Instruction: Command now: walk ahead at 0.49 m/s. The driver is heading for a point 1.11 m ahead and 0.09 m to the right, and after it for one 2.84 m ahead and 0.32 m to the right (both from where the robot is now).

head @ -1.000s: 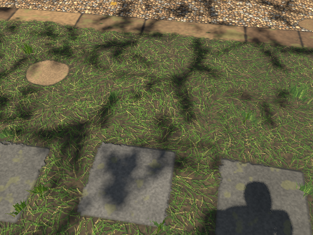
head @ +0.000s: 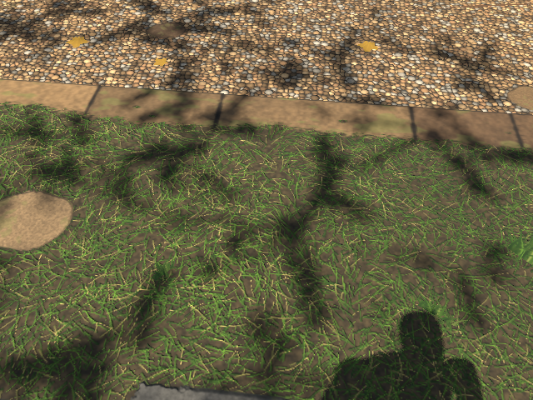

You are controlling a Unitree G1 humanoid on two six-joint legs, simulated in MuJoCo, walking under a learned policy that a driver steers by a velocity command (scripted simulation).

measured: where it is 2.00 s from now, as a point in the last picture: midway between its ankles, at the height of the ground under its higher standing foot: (281, 235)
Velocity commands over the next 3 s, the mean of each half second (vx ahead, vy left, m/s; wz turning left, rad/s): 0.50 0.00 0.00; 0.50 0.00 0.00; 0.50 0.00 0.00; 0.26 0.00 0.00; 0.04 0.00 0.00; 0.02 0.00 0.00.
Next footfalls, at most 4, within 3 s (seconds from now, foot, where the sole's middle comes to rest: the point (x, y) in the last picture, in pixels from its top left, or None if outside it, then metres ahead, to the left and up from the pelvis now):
0.30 right None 0.34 -0.17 -0.78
0.88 left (242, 348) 0.66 0.07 -0.78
1.44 right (318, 250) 0.97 -0.16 -0.78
1.90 left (246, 207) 1.15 0.06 -0.78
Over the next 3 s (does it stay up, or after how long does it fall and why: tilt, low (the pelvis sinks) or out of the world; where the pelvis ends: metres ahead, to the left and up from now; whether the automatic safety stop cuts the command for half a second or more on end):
stays up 1.07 -0.06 -0.01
